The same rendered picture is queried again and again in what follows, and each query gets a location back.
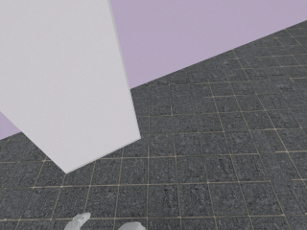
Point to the fridge door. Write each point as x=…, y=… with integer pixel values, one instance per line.
x=62, y=81

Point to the robot left hand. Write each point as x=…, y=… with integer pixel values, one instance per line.
x=77, y=221

